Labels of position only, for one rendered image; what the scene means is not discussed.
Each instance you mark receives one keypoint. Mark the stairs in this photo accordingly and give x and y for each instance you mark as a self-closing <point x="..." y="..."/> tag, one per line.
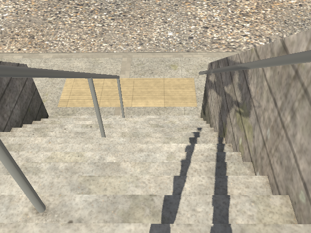
<point x="148" y="169"/>

